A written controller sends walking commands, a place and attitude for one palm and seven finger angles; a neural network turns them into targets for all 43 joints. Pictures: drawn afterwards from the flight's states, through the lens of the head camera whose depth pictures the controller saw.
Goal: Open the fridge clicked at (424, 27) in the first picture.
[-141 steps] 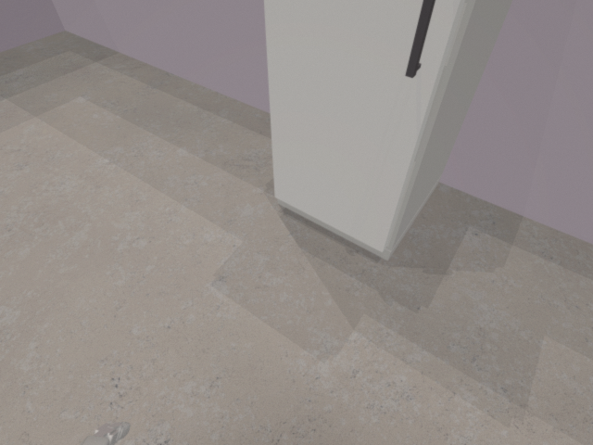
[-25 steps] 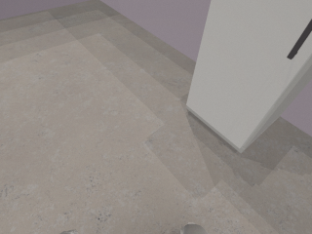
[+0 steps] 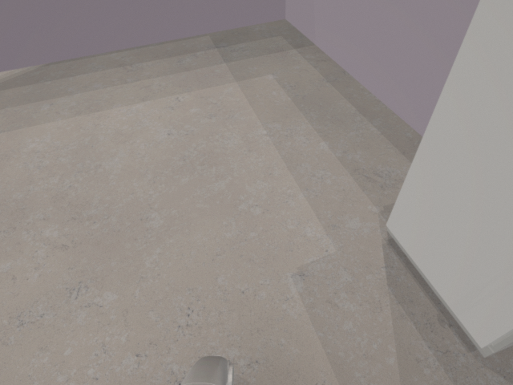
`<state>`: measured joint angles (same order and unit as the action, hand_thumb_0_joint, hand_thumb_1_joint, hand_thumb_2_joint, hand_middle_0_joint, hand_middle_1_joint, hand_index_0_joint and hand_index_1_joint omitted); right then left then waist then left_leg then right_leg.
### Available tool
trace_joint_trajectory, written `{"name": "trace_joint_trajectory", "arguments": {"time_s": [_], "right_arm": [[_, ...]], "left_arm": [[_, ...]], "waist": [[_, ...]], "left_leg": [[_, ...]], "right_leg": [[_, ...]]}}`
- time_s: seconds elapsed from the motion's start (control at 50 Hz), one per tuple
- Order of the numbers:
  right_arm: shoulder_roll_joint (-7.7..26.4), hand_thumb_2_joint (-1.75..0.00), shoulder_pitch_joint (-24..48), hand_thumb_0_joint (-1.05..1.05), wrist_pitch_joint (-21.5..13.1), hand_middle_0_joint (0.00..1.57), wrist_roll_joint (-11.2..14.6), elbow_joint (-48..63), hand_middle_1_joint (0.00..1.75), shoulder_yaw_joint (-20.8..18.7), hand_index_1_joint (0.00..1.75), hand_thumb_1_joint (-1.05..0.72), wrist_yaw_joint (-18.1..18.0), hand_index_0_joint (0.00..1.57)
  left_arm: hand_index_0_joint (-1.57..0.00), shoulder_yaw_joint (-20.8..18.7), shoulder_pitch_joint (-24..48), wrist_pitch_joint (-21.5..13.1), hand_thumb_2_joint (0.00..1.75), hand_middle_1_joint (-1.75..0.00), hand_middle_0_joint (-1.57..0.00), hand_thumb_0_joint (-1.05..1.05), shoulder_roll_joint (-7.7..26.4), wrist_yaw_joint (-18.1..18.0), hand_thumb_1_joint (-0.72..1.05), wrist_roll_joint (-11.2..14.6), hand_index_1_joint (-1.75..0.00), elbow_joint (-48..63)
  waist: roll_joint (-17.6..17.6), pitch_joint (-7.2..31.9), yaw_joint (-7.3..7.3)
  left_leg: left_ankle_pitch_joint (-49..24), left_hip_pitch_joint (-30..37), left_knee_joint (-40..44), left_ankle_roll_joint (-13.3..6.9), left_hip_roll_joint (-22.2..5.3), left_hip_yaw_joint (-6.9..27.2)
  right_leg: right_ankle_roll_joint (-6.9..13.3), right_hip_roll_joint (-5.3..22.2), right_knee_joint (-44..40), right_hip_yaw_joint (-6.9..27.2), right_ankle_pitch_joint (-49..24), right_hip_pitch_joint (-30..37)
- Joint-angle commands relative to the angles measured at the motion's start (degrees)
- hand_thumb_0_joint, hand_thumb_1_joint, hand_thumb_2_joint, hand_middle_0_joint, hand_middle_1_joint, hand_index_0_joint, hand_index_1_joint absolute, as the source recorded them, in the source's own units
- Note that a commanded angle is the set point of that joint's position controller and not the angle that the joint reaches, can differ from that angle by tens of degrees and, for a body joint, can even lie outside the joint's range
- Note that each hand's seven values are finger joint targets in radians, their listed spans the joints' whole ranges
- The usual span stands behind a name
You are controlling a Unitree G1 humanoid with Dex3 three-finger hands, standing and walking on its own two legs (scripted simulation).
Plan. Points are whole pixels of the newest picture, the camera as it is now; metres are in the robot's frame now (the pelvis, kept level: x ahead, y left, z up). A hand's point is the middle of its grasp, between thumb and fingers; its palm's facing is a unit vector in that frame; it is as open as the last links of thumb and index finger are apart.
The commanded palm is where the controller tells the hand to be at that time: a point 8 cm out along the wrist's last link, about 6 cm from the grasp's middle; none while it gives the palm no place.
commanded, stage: walk to a spot facing it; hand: right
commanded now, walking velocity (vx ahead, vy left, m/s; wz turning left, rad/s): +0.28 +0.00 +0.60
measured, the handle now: out of the picture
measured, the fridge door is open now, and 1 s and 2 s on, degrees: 0 0 0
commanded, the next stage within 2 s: none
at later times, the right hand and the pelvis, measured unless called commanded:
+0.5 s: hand (333, 300) +0.33 -0.13 -0.17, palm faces -0.27 +0.93 -0.23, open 7.2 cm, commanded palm none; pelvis +0.20 +0.04 -0.01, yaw +17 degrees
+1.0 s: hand (336, 238) +0.49 -0.16 -0.19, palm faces -0.46 +0.86 -0.19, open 7.4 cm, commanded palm none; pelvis +0.36 +0.01 -0.01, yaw +35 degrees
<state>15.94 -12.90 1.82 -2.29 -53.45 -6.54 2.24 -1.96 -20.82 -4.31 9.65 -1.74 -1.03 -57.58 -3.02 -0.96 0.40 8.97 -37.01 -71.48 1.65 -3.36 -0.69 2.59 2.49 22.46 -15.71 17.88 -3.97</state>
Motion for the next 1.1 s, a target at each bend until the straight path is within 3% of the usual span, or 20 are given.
{"name": "trace_joint_trajectory", "arguments": {"time_s": [0.0, 0.14, 0.2, 0.24, 0.26, 0.28, 0.3, 0.32, 0.38, 0.46, 0.54, 0.68, 0.74, 0.76, 0.78, 0.8, 0.82, 0.9, 0.98, 1.08], "right_arm": [[-2.68, -0.90, 2.14, 0.00, 0.09, 0.20, 0.08, 3.47, 0.30, 1.05, 0.30, -0.90, 0.54, 0.20], [-4.19, -0.90, 14.18, 0.00, -0.83, 0.20, 0.55, 6.68, 0.30, 2.58, 0.30, -0.90, 0.85, 0.20], [-2.95, -0.90, 9.96, 0.00, -1.59, 0.20, 0.39, 5.72, 0.30, 2.17, 0.30, -0.90, 0.42, 0.20], [-0.08, -0.90, 0.42, 0.00, -2.50, 0.20, 0.20, 3.20, 0.30, 1.13, 0.30, -0.90, -0.09, 0.20], [3.08, -0.90, -7.98, 0.00, -3.20, 0.20, 0.12, 0.88, 0.30, 0.25, 0.30, -0.90, -0.41, 0.20], [8.85, -0.90, -13.65, 0.00, -3.64, 0.20, 0.32, -0.27, 0.30, -0.74, 0.30, -0.90, -1.01, 0.20], [12.21, -0.90, -14.64, 0.00, -3.58, 0.20, 1.98, -0.70, 0.30, -1.25, 0.30, -0.90, -1.81, 0.20], [11.71, -0.90, -11.87, 0.00, -3.21, 0.20, 2.39, 0.15, 0.30, -1.40, 0.30, -0.90, -2.47, 0.20], [5.35, -0.90, -1.93, 0.00, -4.44, 0.20, 2.21, 2.22, 0.30, 0.70, 0.30, -0.90, -2.80, 0.20], [3.63, -0.90, -0.44, 0.00, -5.72, 0.20, 0.86, 1.76, 0.30, 0.71, 0.30, -0.90, -2.62, 0.20], [3.92, -0.90, -4.18, 0.00, -5.80, 0.20, 1.32, 1.02, 0.30, 0.55, 0.30, -0.90, -2.03, 0.20], [5.77, -0.90, -8.42, 0.00, -4.27, 0.20, 1.11, 1.61, 0.30, -0.14, 0.30, -0.90, -3.25, 0.20], [6.53, -0.90, -6.71, 0.00, -3.27, 0.20, 1.31, 2.50, 0.30, -0.35, 0.30, -0.90, -3.56, 0.20], [6.48, -0.90, -4.75, 0.00, -3.19, 0.20, 1.64, 2.84, 0.30, -0.35, 0.30, -0.90, -3.71, 0.20], [3.96, -0.90, -5.35, 0.00, -3.12, 0.20, 2.68, 3.95, 0.30, -0.05, 0.30, -0.90, -3.54, 0.20], [1.65, -0.90, -8.12, 0.00, -3.49, 0.20, 2.79, 3.94, 0.30, 0.61, 0.30, -0.90, -3.02, 0.20], [4.01, -0.90, -9.62, 0.00, -2.96, 0.20, 2.00, 2.86, 0.30, 0.24, 0.30, -0.90, -3.49, 0.20], [2.26, -0.90, -5.27, 0.00, -0.39, 0.20, 0.87, 3.33, 0.30, -0.22, 0.30, -0.90, -1.51, 0.20], [-0.03, -0.90, -5.09, 0.00, 1.20, 0.20, 1.14, 4.01, 0.30, 0.00, 0.30, -0.90, -0.72, 0.20], [-0.97, -0.90, 1.82, 0.00, 1.90, 0.20, 0.98, 6.78, 0.30, 0.13, 0.30, -0.90, -0.38, 0.20]], "left_arm": [[-0.20, -0.85, -5.02, -1.55, 0.90, -0.30, -0.20, 0.00, 5.93, -0.53, 0.90, 0.19, -0.30, 1.14], [-0.20, -0.97, -11.26, -0.47, 0.90, -0.30, -0.20, 0.00, 7.02, -0.63, 0.90, -0.60, -0.30, -2.11], [-0.20, -1.49, -10.71, 0.05, 0.90, -0.30, -0.20, 0.00, 8.64, -0.56, 0.90, -0.40, -0.30, -1.96], [-0.20, -1.91, -8.08, 0.17, 0.90, -0.30, -0.20, 0.00, 10.77, -0.27, 0.90, 0.00, -0.30, -0.47], [-0.20, -1.95, -5.81, 0.29, 0.90, -0.30, -0.20, 0.00, 11.04, 0.34, 0.90, 0.52, -0.30, 0.87], [-0.20, -1.35, -5.96, 0.48, 0.90, -0.30, -0.20, 0.00, 7.44, 0.90, 0.90, 1.48, -0.30, 3.04], [-0.20, -1.42, -3.04, 0.17, 0.90, -0.30, -0.20, 0.00, 5.59, 0.50, 0.90, 1.49, -0.30, 5.17], [-0.20, -1.93, 0.73, 0.27, 0.90, -0.30, -0.20, 0.00, 6.86, 0.36, 0.90, 1.03, -0.30, 6.10], [-0.20, -1.99, 2.28, 1.94, 0.90, -0.30, -0.20, 0.00, 5.40, 0.84, 0.90, 0.06, -0.30, 5.15], [-0.20, -2.17, -0.52, 3.53, 0.90, -0.30, -0.20, 0.00, 3.46, 0.97, 0.90, -0.43, -0.30, 4.66], [-0.20, -2.01, 7.58, 3.19, 0.90, -0.30, -0.20, 0.00, 4.59, 1.59, 0.90, -0.56, -0.30, 7.83], [-0.20, -1.11, 19.68, 2.41, 0.90, -0.30, -0.20, 0.00, 5.20, 1.29, 0.90, 0.25, -0.30, 12.34], [-0.20, -1.51, 16.53, 2.58, 0.90, -0.30, -0.20, 0.00, 7.09, 0.45, 0.90, 0.55, -0.30, 11.74], [-0.20, -2.03, 10.71, 2.54, 0.90, -0.30, -0.20, 0.00, 8.96, 0.19, 0.90, 0.41, -0.30, 10.01], [-0.20, -2.97, 5.43, 2.07, 0.90, -0.30, -0.20, 0.00, 13.82, -0.08, 0.90, -0.42, -0.30, 9.23], [-0.20, -3.46, 1.38, 2.18, 0.90, -0.30, -0.20, 0.00, 17.30, 0.04, 0.90, -0.06, -0.30, 8.09], [-0.20, -2.59, 2.10, 2.92, 0.90, -0.30, -0.20, 0.00, 15.30, 0.19, 0.90, 0.27, -0.30, 8.77], [-0.20, -1.08, 11.68, 2.90, 0.90, -0.30, -0.20, 0.00, 9.49, -0.09, 0.90, -0.29, -0.30, 10.64], [-0.20, -1.79, 10.73, 2.89, 0.90, -0.30, -0.20, 0.00, 9.82, -0.03, 0.90, -0.14, -0.30, 10.04], [-0.20, -2.97, 7.98, 3.30, 0.90, -0.30, -0.20, 0.00, 10.70, 0.32, 0.90, -0.38, -0.30, 8.79]], "waist": [[8.64, -5.79, -0.03], [8.63, -7.78, -3.60], [11.30, -3.74, -1.21], [12.98, 2.42, 3.41], [10.43, 7.71, 7.68], [-0.95, 14.17, 9.11], [-4.38, 17.33, 7.82], [1.59, 11.45, 7.14], [6.82, -0.79, 0.39], [1.59, -1.59, -3.36], [-4.66, -0.45, -0.74], [-6.36, 4.85, 3.45], [-6.36, 6.46, 0.87], [-4.32, 8.91, -2.14], [6.34, 13.56, -3.79], [18.93, 17.25, -3.87], [11.82, 14.84, -3.00], [14.29, 0.33, 0.31], [14.85, 0.75, 0.91], [14.20, -1.75, -1.17]], "left_leg": [[-2.92, -9.31, 2.44, 0.05, -0.97, -0.59], [1.99, -4.69, 24.51, -2.53, 1.41, -8.88], [5.90, 5.14, 30.53, -5.39, 5.61, -12.03], [6.58, 19.65, 35.32, -7.37, 7.51, -12.09], [0.93, 35.21, 41.15, -9.14, 4.69, -8.35], [-8.64, 53.29, 42.95, -16.16, -10.98, 14.81], [-20.54, 57.91, 47.62, -22.26, -20.70, 35.45], [-15.73, 51.93, 50.43, -22.68, -20.40, 30.30], [-10.81, 25.96, 55.66, -10.02, -13.32, 18.83], [-13.92, 16.90, 56.07, -12.73, -7.32, 11.35], [-15.51, 22.65, 54.09, -12.12, -4.73, 11.97], [-40.59, 36.54, 43.71, -11.00, -5.12, 16.88], [-42.43, 33.32, 38.18, -8.76, -4.12, 18.43], [-35.63, 28.36, 32.89, -6.39, -2.03, 16.69], [-14.04, 15.65, 23.04, -2.75, 4.53, 11.35], [28.25, 4.41, 5.54, 0.27, 7.71, 4.23], [28.93, 5.70, -1.20, 0.76, 4.13, 5.76], [17.89, 5.56, -3.11, 2.50, 0.37, 2.06], [13.04, 6.85, 1.94, 2.68, -0.43, -1.21], [11.49, 7.26, 12.60, 3.03, -2.11, -2.89]], "right_leg": [[-3.39, 15.16, -9.45, 7.50, -29.63, 3.24], [0.39, 15.88, -6.63, 1.13, -44.57, 11.38], [-0.06, 16.48, 3.89, -2.43, -64.87, 12.59], [-0.86, 16.24, 18.08, -3.47, -68.17, 8.55], [-2.18, 16.43, 31.55, -3.38, -56.48, -0.84], [-4.98, 8.03, 50.21, -2.74, -7.53, -20.83], [-6.28, 1.59, 65.31, 4.99, 17.27, -33.48], [-4.86, 4.58, 65.36, 12.59, 12.07, -35.60], [-5.78, 8.99, 55.61, 15.11, 0.87, -29.17], [-7.19, 7.83, 45.96, 14.12, -0.79, -25.40], [-8.11, 6.72, 38.66, 14.00, -5.37, -30.51], [-7.67, 1.38, 19.96, 11.82, -0.78, -27.43], [-6.77, -0.81, 8.69, 11.26, -4.57, -15.56], [-6.16, 1.20, 1.46, 11.86, -13.92, -4.80], [-2.07, 13.71, 0.75, 22.01, -33.90, 10.91], [5.52, 29.17, 5.40, 32.84, -62.21, 20.19], [7.78, 29.04, 5.36, 28.50, -61.76, 13.68], [2.77, 19.06, -2.20, 16.05, -35.71, -5.52], [2.84, 17.16, -3.43, 9.11, -27.81, -6.55], [3.84, 19.08, -5.42, 7.04, -18.76, -7.05]]}}
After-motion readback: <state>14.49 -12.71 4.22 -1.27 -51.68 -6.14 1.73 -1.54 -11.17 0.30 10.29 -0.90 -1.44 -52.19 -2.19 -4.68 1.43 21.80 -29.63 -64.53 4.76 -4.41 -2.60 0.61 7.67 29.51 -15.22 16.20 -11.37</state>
